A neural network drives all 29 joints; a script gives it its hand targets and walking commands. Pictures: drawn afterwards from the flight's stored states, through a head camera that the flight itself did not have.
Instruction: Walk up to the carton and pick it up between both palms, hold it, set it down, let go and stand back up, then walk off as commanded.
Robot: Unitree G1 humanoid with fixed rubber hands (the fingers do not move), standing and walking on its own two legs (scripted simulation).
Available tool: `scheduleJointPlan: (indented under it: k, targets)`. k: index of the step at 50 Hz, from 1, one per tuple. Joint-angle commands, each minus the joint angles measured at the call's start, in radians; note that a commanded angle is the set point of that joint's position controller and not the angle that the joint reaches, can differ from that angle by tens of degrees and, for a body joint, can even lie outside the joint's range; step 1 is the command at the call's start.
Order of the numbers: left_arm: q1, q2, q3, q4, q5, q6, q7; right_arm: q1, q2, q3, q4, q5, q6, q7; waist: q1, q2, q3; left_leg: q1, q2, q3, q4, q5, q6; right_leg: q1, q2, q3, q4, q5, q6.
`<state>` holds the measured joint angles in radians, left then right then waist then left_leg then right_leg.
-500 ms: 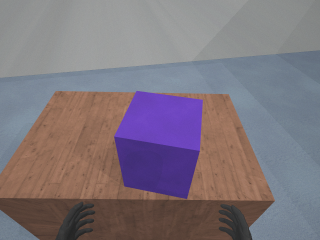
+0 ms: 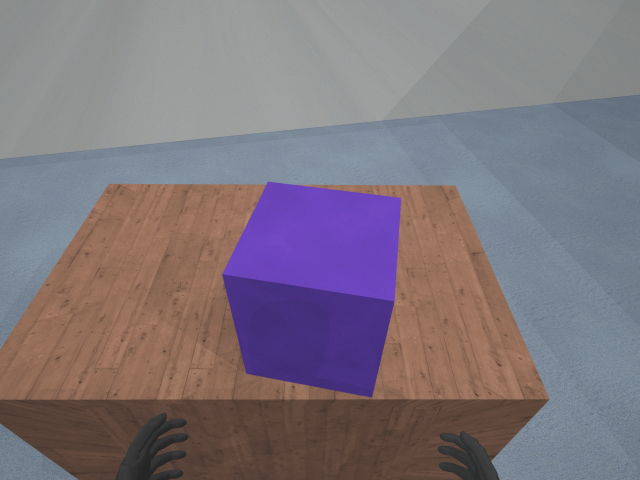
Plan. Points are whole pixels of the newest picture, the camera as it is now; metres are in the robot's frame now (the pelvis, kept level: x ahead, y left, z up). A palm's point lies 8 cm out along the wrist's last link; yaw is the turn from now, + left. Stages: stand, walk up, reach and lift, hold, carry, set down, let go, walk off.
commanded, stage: set down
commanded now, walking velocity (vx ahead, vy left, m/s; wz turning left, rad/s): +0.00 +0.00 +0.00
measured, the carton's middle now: (320, 289) +0.43 +0.03 -0.01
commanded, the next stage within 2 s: let go in 0.50 s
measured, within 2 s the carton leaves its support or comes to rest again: neither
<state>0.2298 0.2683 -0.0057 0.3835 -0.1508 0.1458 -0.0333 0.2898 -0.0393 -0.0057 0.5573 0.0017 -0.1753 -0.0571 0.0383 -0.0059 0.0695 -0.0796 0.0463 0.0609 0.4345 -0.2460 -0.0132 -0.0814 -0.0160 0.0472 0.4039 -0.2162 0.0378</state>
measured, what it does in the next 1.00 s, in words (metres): stands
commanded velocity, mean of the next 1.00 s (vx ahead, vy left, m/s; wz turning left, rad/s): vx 0.00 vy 0.00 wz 0.00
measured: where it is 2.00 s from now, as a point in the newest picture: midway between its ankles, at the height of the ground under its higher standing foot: outside the picture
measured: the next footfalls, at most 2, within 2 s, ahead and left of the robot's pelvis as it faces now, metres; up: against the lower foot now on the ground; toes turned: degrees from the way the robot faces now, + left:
none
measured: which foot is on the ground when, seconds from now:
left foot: down 0.00-1.00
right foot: down 0.00-1.00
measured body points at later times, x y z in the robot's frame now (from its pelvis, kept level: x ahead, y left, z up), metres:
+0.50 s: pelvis +0.01 +0.00 +0.00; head +0.00 +0.00 +0.45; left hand +0.18 +0.24 -0.07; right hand +0.16 -0.20 -0.10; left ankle +0.00 +0.12 -0.74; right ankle +0.01 -0.14 -0.74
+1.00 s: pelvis +0.01 +0.00 +0.00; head +0.01 +0.00 +0.45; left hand +0.18 +0.24 -0.07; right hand +0.17 -0.21 -0.10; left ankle +0.00 +0.12 -0.74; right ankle +0.01 -0.14 -0.74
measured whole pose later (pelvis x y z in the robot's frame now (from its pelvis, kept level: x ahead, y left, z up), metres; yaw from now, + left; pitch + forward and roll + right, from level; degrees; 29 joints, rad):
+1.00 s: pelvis +0.01 +0.00 +0.00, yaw +0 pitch -6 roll +0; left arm 0.23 0.27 -0.01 0.41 -0.15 0.19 0.00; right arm 0.20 -0.12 -0.04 0.77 -0.02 -0.20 0.02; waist 0.02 0.01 0.07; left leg -0.08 0.05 0.06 0.45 -0.27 -0.02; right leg -0.08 -0.02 0.05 0.42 -0.25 0.03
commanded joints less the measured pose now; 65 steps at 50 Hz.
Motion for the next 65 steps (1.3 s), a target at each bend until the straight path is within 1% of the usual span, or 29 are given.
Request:
scheduleJointPlan:
  k: [1,2,3,6,8,13,17,20,21,24,26,30,33,36,43,48,50,51,52,53,55,56,57,58,59,60,63,64,65]
  targets:
    - [-0.068,0.098,-0.022,-0.09,0.073,-0.029,0.018,-0.176,-0.218,-0.115,-0.139,-0.012,-0.039,0.016,-0.015,0.084,0.011,-0.135,-0.014,-0.02,-0.143,0.047,-0.04,0.066,0.071,-0.108,-0.02,0.077,-0.053]
    - [-0.073,0.104,-0.01,-0.099,0.072,-0.035,0.022,-0.177,-0.221,-0.109,-0.153,-0.01,-0.042,0.02,-0.017,0.105,0.002,-0.148,-0.011,-0.021,-0.143,0.069,-0.041,0.068,0.072,-0.11,-0.019,0.08,-0.057]
    - [-0.067,0.103,-0.016,-0.078,0.063,-0.034,0.017,-0.173,-0.216,-0.106,-0.147,-0.019,-0.04,0.019,-0.021,0.068,0.002,-0.125,-0.022,-0.006,-0.127,0.095,-0.042,0.045,0.066,-0.105,-0.031,0.085,-0.055]
    - [-0.069,0.093,-0.017,-0.042,0.079,-0.013,0.006,-0.162,-0.226,-0.114,-0.11,-0.028,-0.041,0.018,-0.039,0.058,0.017,-0.051,-0.038,0.009,-0.108,0.132,-0.049,-0.012,0.061,-0.099,-0.063,0.071,-0.061]
    - [-0.085,0.095,-0.02,-0.062,0.078,-0.012,0.014,-0.187,-0.216,-0.123,-0.104,-0.027,-0.04,0.024,-0.027,0.059,-0.001,-0.047,-0.037,0.004,-0.101,0.117,-0.051,-0.023,0.061,-0.104,-0.06,0.056,-0.062]
    - [-0.069,0.072,-0.007,-0.047,0.107,0.005,0.026,-0.174,-0.247,-0.123,-0.05,-0.028,-0.039,0.049,-0.023,0.109,-0.01,-0.053,-0.028,-0.001,-0.107,0.132,-0.055,-0.011,0.071,-0.109,-0.044,0.063,-0.069]
    - [-0.086,0.08,-0.006,-0.044,0.094,0.002,0.026,-0.196,-0.235,-0.122,-0.077,-0.037,-0.047,0.051,-0.024,0.05,-0.025,-0.066,-0.04,0.008,-0.1,0.118,-0.042,-0.01,0.066,-0.11,-0.054,0.065,-0.063]
    - [-0.089,0.042,-0.025,-0.052,0.101,0.01,0.04,-0.202,-0.277,-0.152,0.014,-0.036,-0.059,0.067,-0.029,0.113,-0.008,-0.032,-0.022,-0.006,-0.092,0.177,-0.059,-0.041,0.081,-0.12,-0.043,0.065,-0.078]
    - [-0.098,0.057,-0.013,-0.047,0.097,0.011,0.033,-0.216,-0.263,-0.145,-0.034,-0.038,-0.061,0.065,-0.021,0.071,-0.015,-0.043,-0.035,0.008,-0.083,0.156,-0.051,-0.038,0.074,-0.113,-0.05,0.072,-0.074]
    - [-0.09,0.021,-0.015,0.007,0.124,0.036,0.043,-0.227,-0.305,-0.162,0.05,-0.036,-0.049,0.083,-0.033,0.122,0.003,-0.028,-0.035,0.015,-0.086,0.17,-0.071,-0.068,0.086,-0.128,-0.05,0.042,-0.082]
    - [-0.083,0.044,-0.011,-0.045,0.094,0.01,0.038,-0.207,-0.279,-0.158,-0.013,-0.034,-0.075,0.072,-0.02,0.059,-0.035,-0.019,-0.042,0.014,-0.055,0.226,-0.061,-0.055,0.079,-0.115,-0.055,0.092,-0.076]
    - [-0.098,0.033,-0.002,0.008,0.105,0.021,0.035,-0.227,-0.295,-0.148,0.061,-0.042,-0.061,0.078,-0.045,0.066,-0.034,0.02,-0.049,0.023,-0.054,0.232,-0.061,-0.088,0.078,-0.119,-0.063,0.092,-0.079]
    - [-0.1,0.046,0.007,-0.019,0.099,0.009,0.029,-0.228,-0.285,-0.137,0.025,-0.036,-0.077,0.073,-0.03,0.036,-0.049,0.037,-0.051,0.028,-0.036,0.281,-0.054,-0.087,0.075,-0.115,-0.066,0.151,-0.068]
    - [-0.093,0.019,-0.002,-0.009,0.122,0.008,0.031,-0.236,-0.316,-0.153,0.086,-0.034,-0.08,0.08,-0.036,0.083,-0.052,0.068,-0.043,0.019,-0.024,0.338,-0.076,-0.107,0.091,-0.122,-0.061,0.125,-0.077]
    - [-0.078,0.01,0.003,0.0,0.128,0.007,0.038,-0.231,-0.323,-0.151,0.109,-0.035,-0.085,0.083,-0.034,0.081,-0.057,0.085,-0.041,0.02,-0.01,0.379,-0.082,-0.103,0.096,-0.121,-0.06,0.152,-0.081]
    - [-0.093,0.037,0.008,-0.025,0.107,0.0,0.033,-0.234,-0.302,-0.136,0.051,-0.032,-0.085,0.077,-0.032,0.049,-0.049,0.058,-0.05,0.028,-0.004,0.33,-0.063,-0.098,0.083,-0.111,-0.06,0.159,-0.073]
    - [-0.088,0.028,0.009,-0.042,0.121,-0.003,0.039,-0.239,-0.299,-0.144,0.033,-0.025,-0.087,0.08,-0.024,0.077,-0.044,0.049,-0.048,0.024,-0.015,0.3,-0.068,-0.09,0.089,-0.11,-0.06,0.121,-0.082]
    - [-0.001,0.258,0.075,0.043,0.197,-0.069,0.059,-0.098,-0.441,-0.125,0.167,-0.048,0.021,0.058,-0.044,0.06,-0.068,-0.158,0.042,-0.048,-0.015,0.367,-0.018,-0.003,-0.078,-0.01,0.062,0.273,-0.081]
    - [-0.014,0.276,0.091,0.039,0.204,-0.099,0.066,-0.1,-0.405,-0.111,0.173,-0.055,0.067,0.051,-0.04,0.001,-0.048,-0.192,0.027,-0.027,-0.024,0.251,0.0,-0.022,-0.081,0.006,0.057,0.216,-0.065]
    - [-0.012,0.261,0.086,0.042,0.211,-0.116,0.068,-0.117,-0.434,-0.119,0.168,-0.053,0.085,0.05,-0.042,0.028,-0.044,-0.186,0.025,-0.021,-0.031,0.175,0.004,-0.043,-0.085,0.021,0.043,0.201,-0.07]
    - [-0.042,0.265,0.087,0.047,0.205,-0.14,0.062,-0.125,-0.429,-0.113,0.168,-0.046,0.104,0.057,-0.035,-0.021,-0.022,-0.193,0.031,-0.056,-0.063,0.076,0.014,-0.094,-0.074,0.02,0.044,0.097,-0.053]
    - [-0.008,0.236,0.083,0.071,0.205,-0.149,0.06,-0.152,-0.432,-0.108,0.161,-0.059,0.106,0.057,-0.03,0.025,-0.025,-0.18,0.025,-0.05,-0.045,0.054,0.03,-0.112,-0.078,0.035,0.039,0.069,-0.05]
    - [-0.021,0.265,0.085,0.068,0.209,-0.155,0.056,-0.154,-0.433,-0.11,0.165,-0.059,0.115,0.059,-0.037,-0.009,-0.009,-0.19,0.029,-0.05,-0.049,0.038,0.029,-0.133,-0.074,0.019,0.04,0.044,-0.058]
    - [-0.04,0.253,0.08,0.074,0.211,-0.155,0.055,-0.131,-0.425,-0.106,0.183,-0.049,0.114,0.065,-0.044,0.006,-0.014,-0.201,0.02,-0.054,-0.044,-0.036,0.025,-0.122,-0.075,0.023,0.039,0.033,-0.057]
    - [-0.025,0.275,0.091,0.093,0.211,-0.154,0.062,-0.152,-0.425,-0.107,0.19,-0.048,0.111,0.072,-0.045,-0.029,-0.032,-0.187,0.027,-0.064,-0.046,-0.032,0.023,-0.131,-0.07,0.027,0.045,0.004,-0.064]
    - [-0.011,0.251,0.072,0.101,0.206,-0.152,0.059,-0.178,-0.453,-0.103,0.2,-0.048,0.11,0.073,-0.033,0.008,-0.024,-0.223,0.042,-0.088,-0.066,-0.055,0.032,-0.115,-0.07,0.025,0.045,0.028,-0.063]
    - [-0.045,0.249,0.07,0.111,0.209,-0.168,0.058,-0.178,-0.451,-0.11,0.24,-0.051,0.121,0.075,-0.041,-0.031,-0.034,-0.207,0.041,-0.094,-0.057,-0.002,0.037,-0.114,-0.073,0.016,0.072,0.052,-0.064]
    - [-0.008,0.263,0.082,0.13,0.205,-0.167,0.06,-0.165,-0.442,-0.104,0.241,-0.057,0.125,0.073,-0.032,0.018,-0.047,-0.193,0.034,-0.074,-0.045,-0.007,0.039,-0.11,-0.073,0.032,0.06,0.05,-0.063]
    - [-0.022,0.265,0.069,0.133,0.208,-0.176,0.057,-0.194,-0.446,-0.106,0.238,-0.046,0.13,0.078,-0.039,0.016,-0.029,-0.211,0.045,-0.093,-0.058,-0.023,0.039,-0.126,-0.073,0.025,0.069,0.049,-0.073]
